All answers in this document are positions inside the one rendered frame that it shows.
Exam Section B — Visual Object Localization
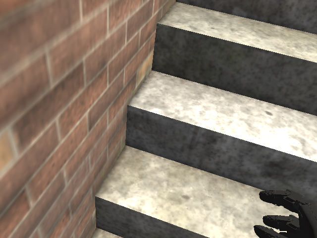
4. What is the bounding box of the robot right hand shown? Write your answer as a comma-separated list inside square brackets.
[254, 189, 317, 238]

